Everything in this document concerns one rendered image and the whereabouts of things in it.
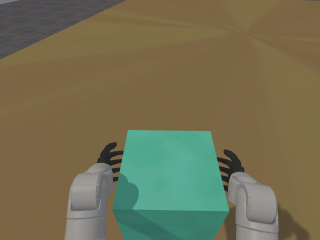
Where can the left robot forearm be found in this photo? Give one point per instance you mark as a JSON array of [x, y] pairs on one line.
[[88, 204]]

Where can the robot left hand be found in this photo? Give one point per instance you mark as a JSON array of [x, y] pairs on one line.
[[106, 155]]

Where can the carton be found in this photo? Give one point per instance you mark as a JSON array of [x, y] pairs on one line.
[[169, 186]]

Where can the robot right hand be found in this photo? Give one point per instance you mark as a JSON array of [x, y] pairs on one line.
[[234, 166]]

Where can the right robot forearm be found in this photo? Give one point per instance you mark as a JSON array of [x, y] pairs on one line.
[[256, 208]]

